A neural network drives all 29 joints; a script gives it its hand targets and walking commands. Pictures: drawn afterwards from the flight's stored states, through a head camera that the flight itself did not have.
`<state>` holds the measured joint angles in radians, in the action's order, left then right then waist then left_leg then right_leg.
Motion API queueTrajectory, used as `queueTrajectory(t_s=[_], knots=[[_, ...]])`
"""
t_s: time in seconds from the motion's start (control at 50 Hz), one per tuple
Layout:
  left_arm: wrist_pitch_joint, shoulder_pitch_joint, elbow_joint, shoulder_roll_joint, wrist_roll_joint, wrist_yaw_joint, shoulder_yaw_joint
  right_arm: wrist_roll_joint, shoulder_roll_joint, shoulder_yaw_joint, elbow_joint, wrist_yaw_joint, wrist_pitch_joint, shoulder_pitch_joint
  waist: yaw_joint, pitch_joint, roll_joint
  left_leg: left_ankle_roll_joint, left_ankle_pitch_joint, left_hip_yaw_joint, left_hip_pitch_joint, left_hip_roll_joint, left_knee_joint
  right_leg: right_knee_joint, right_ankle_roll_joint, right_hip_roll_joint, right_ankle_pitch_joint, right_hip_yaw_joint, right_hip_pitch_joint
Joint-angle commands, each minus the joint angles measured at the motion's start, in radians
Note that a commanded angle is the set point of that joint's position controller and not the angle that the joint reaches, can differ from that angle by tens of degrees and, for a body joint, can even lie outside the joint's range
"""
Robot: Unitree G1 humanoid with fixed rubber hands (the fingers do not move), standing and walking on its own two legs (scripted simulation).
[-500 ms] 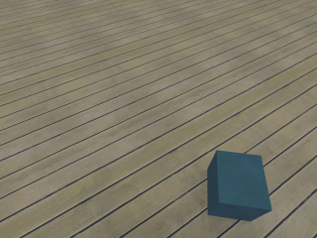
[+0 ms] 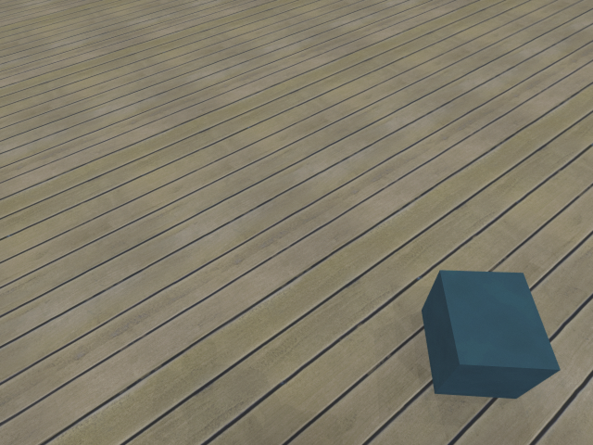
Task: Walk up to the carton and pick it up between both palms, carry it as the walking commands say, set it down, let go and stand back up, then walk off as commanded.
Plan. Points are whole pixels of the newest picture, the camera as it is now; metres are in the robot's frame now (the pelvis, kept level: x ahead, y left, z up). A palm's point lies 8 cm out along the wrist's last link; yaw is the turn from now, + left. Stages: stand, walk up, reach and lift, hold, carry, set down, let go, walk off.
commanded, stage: walk off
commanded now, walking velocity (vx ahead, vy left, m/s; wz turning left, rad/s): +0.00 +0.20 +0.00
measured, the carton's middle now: (478, 334) +0.51 -0.52 -0.63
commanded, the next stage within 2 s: stand in 1.94 s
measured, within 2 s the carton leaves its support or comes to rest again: neither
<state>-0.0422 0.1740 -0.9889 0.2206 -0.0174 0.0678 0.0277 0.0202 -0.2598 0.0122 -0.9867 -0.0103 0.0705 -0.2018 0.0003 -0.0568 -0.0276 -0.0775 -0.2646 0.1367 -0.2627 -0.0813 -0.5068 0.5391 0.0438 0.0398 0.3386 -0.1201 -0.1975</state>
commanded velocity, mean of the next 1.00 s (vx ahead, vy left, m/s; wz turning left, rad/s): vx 0.00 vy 0.20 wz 0.00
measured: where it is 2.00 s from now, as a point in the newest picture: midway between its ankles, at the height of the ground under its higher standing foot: outside the picture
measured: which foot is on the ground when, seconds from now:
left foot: up 0.00-0.38, down 0.40-0.80, up 0.82-1.00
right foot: down 0.00-0.40, up 0.42-0.78, down 0.80-1.00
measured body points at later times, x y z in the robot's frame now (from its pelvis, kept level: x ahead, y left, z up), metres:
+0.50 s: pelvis -0.03 +0.15 +0.01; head +0.01 +0.17 +0.45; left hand -0.02 +0.44 -0.14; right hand +0.07 -0.12 -0.12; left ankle -0.02 +0.26 -0.73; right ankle -0.05 -0.03 -0.67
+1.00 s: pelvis -0.04 +0.24 +0.02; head -0.01 +0.20 +0.46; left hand -0.03 +0.52 -0.10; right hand +0.01 -0.02 -0.15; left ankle -0.07 +0.41 -0.64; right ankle -0.05 +0.13 -0.73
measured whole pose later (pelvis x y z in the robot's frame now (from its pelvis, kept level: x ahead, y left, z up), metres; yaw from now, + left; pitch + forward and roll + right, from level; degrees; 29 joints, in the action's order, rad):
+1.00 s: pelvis -0.04 +0.24 +0.02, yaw +2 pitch +0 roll +3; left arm -0.01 0.27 -0.99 0.22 -0.03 0.06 0.06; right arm 0.04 -0.27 0.07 -0.95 0.03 0.08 -0.24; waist -0.02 -0.06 -0.03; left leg 0.09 -0.32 -0.07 -0.47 -0.03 -1.06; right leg 0.43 0.00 0.12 0.24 -0.12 -0.18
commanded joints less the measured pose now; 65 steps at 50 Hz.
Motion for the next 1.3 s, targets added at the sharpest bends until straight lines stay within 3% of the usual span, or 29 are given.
queueTrajectory(t_s=[0.0,0.02,0.06,0.14,0.2,0.28,0.34,0.36,0.38,0.4,0.42,0.46,0.5,0.64,0.74,0.76,0.78,0.8,0.82,0.86,0.9,1.0,1.08,1.14,1.18,1.2,1.22,1.24,1.28], knots=[[0.0,0.202,-0.011,0.302,-0.026,0.009,0.073,0.026,-0.147,0.042,0.076,0.005,-0.003,0.054,-0.104,-0.038,0.267,0.088,-0.278,-0.171,-0.315,0.065,-0.427,-0.347,0.231,0.557,-0.307,0.529,0.057],[0.006,0.148,-0.001,0.245,-0.022,0.007,0.064,0.026,-0.149,0.053,0.071,0.015,0.001,0.044,-0.055,-0.042,0.151,0.09,-0.198,-0.259,-0.27,0.055,-0.552,-0.336,0.206,0.481,-0.309,0.425,-0.003],[0.017,0.017,0.037,0.2,-0.009,-0.004,0.058,0.02,-0.132,0.065,0.044,0.03,-0.001,-0.036,0.022,-0.047,0.137,0.118,-0.081,-0.264,-0.269,0.066,-0.623,-0.313,0.111,0.345,-0.275,0.254,-0.021],[0.037,0.086,0.021,0.178,-0.01,-0.009,0.062,0.018,-0.077,0.068,0.048,0.042,0.005,-0.036,-0.014,0.009,0.172,0.185,-0.044,-0.219,-0.282,0.053,-0.647,-0.238,0.091,0.289,-0.511,0.139,0.065],[0.038,0.129,0.008,0.213,-0.023,-0.01,0.079,0.007,-0.05,0.056,0.077,0.047,0.012,0.01,-0.047,0.012,0.25,0.209,-0.057,-0.158,-0.256,0.085,-0.446,-0.219,0.071,0.269,-0.493,0.111,0.095],[0.023,0.141,0.002,0.27,-0.031,-0.018,0.107,0.006,-0.052,0.044,0.117,0.055,0.015,0.048,-0.073,0.011,0.32,0.192,-0.108,-0.068,-0.109,0.123,-0.198,-0.228,0.072,0.285,-0.419,0.127,0.034],[0.013,0.101,0.018,0.295,-0.024,-0.018,0.116,0.008,-0.073,0.057,0.091,0.045,0.01,-0.043,-0.029,0.031,0.294,0.146,-0.016,-0.043,0.035,0.125,0.049,-0.16,0.042,0.311,-0.456,0.152,-0.002],[0.013,0.092,0.023,0.276,-0.018,-0.018,0.11,0.016,-0.081,0.064,0.059,0.04,0.003,-0.114,0.002,0.057,0.235,0.128,0.058,-0.023,0.158,0.102,0.165,-0.082,0.015,0.284,-0.423,0.126,-0.05],[0.015,0.148,0.018,0.216,-0.023,-0.026,0.094,0.031,-0.13,0.077,0.036,0.039,-0.013,-0.186,0.021,0.113,0.065,0.123,0.114,-0.094,0.314,0.171,0.231,0.09,-0.025,0.209,-0.237,0.063,-0.14],[0.002,0.144,0.062,0.087,-0.03,-0.031,0.066,0.03,-0.259,0.089,0.065,0.047,-0.026,-0.181,0.026,0.119,-0.298,0.054,0.275,-0.381,0.343,0.443,0.266,0.363,-0.066,0.048,0.327,-0.026,-0.376],[-0.023,0.066,0.082,0.093,-0.007,-0.009,0.062,0.018,-0.29,0.095,0.08,0.04,-0.031,-0.14,0.079,0.111,-0.365,-0.067,0.273,-0.343,0.089,0.448,0.268,0.539,-0.041,0.002,0.379,0.12,-0.302],[-0.028,0.051,0.076,0.164,0.011,-0.013,0.08,0.022,-0.169,0.056,0.1,0.023,-0.025,-0.012,0.004,0.014,-0.214,-0.036,0.135,-0.223,-0.002,0.337,0.269,0.642,-0.005,-0.01,0.227,0.182,-0.321],[-0.02,0.141,0.028,0.181,-0.011,-0.017,0.09,0.013,-0.128,0.044,0.129,0.006,-0.026,0.053,-0.04,0.041,-0.166,-0.04,0.253,-0.189,0.058,0.294,0.231,0.687,-0.019,0.002,0.112,0.111,-0.322],[-0.016,0.054,0.054,0.087,-0.002,-0.007,0.047,0.018,-0.087,0.025,0.085,-0.019,-0.028,-0.057,0.018,0.037,-0.145,-0.139,0.29,-0.266,0.135,0.319,0.205,0.348,-0.021,0.015,0.175,0.028,-0.242],[0.001,0.131,0.026,0.059,0.012,0.009,0.029,0.011,-0.106,0.031,0.067,-0.013,-0.016,-0.043,-0.03,0.062,-0.057,-0.119,0.357,-0.272,0.093,0.294,0.17,-0.009,0.008,0.005,0.017,0.003,-0.031],[0.009,0.181,0.015,0.074,0.007,0.01,0.031,0.002,-0.109,0.033,0.062,-0.013,-0.015,-0.05,-0.061,0.063,-0.02,-0.066,0.27,-0.249,0.005,0.268,0.146,-0.185,0.005,0.047,-0.153,0.034,0.102],[0.02,0.24,0.012,0.153,-0.017,0.013,0.045,-0.011,-0.075,0.031,0.07,-0.011,-0.02,-0.071,-0.08,0.083,0.147,0.014,0.087,-0.183,-0.159,0.194,-0.011,-0.312,0.03,0.261,-0.082,0.281,0.263],[0.009,0.199,0.03,0.285,-0.025,0.013,0.08,0.0,-0.076,0.039,0.1,-0.007,-0.017,-0.059,-0.074,-0.027,0.375,0.08,-0.279,-0.043,-0.317,0.054,-0.273,-0.359,0.197,0.553,-0.302,0.56,0.122],[0.01,0.22,0.015,0.237,-0.026,0.014,0.077,0.03,-0.121,0.053,0.104,0.003,-0.006,0.014,-0.095,-0.032,0.217,0.086,-0.258,-0.199,-0.274,0.08,-0.502,-0.335,0.248,0.538,-0.396,0.504,0.032],[0.02,0.088,0.046,0.17,-0.011,0.003,0.064,0.018,-0.097,0.064,0.079,0.022,-0.005,-0.045,-0.006,-0.027,0.115,0.104,-0.126,-0.262,-0.263,0.076,-0.619,-0.311,0.158,0.389,-0.324,0.298,-0.007],[0.036,0.056,0.055,0.147,-0.004,0.001,0.059,0.03,-0.082,0.072,0.058,0.036,-0.006,-0.079,0.002,-0.003,0.153,0.143,-0.05,-0.239,-0.281,0.062,-0.644,-0.269,0.105,0.306,-0.437,0.187,0.046],[0.045,0.138,0.023,0.183,-0.022,-0.004,0.078,0.008,-0.02,0.059,0.091,0.048,0.009,-0.017,-0.042,0.029,0.234,0.206,-0.058,-0.158,-0.249,0.084,-0.442,-0.214,0.078,0.269,-0.542,0.105,0.093],[0.029,0.149,0.013,0.24,-0.029,-0.014,0.105,0.007,-0.025,0.046,0.129,0.055,0.013,0.033,-0.071,0.015,0.304,0.192,-0.098,-0.067,-0.115,0.12,-0.201,-0.232,0.076,0.277,-0.419,0.116,0.024],[0.019,0.112,0.025,0.275,-0.025,-0.016,0.118,0.008,-0.053,0.057,0.11,0.048,0.007,-0.039,-0.034,0.033,0.287,0.149,-0.023,-0.044,0.015,0.124,0.019,-0.178,0.046,0.305,-0.434,0.148,-0.011],[0.019,0.142,0.025,0.217,-0.021,-0.023,0.101,0.029,-0.099,0.075,0.056,0.041,-0.013,-0.172,0.013,0.106,0.113,0.123,0.098,-0.06,0.285,0.136,0.198,0.023,-0.016,0.226,-0.281,0.08,-0.133],[0.01,0.169,0.041,0.109,-0.036,-0.032,0.076,0.033,-0.182,0.082,0.067,0.044,-0.029,-0.198,0.019,0.127,-0.192,0.093,0.233,-0.291,0.345,0.371,0.249,0.297,-0.057,0.098,0.233,-0.003,-0.296],[-0.015,0.088,0.079,0.063,-0.009,-0.01,0.062,0.021,-0.274,0.097,0.089,0.035,-0.033,-0.146,0.072,0.106,-0.402,-0.046,0.278,-0.339,0.123,0.44,0.26,0.48,-0.044,-0.004,0.366,0.076,-0.333],[-0.026,0.047,0.081,0.117,0.002,-0.003,0.068,0.024,-0.202,0.078,0.098,0.029,-0.034,-0.1,0.06,0.063,-0.296,-0.07,0.199,-0.296,0.059,0.4,0.273,0.608,-0.022,-0.006,0.327,0.158,-0.335],[-0.019,0.09,0.056,0.159,0.008,-0.012,0.086,0.025,-0.134,0.049,0.122,0.013,-0.027,0.014,-0.018,0.035,-0.17,-0.03,0.19,-0.207,0.035,0.315,0.245,0.653,-0.006,-0.008,0.176,0.164,-0.332]])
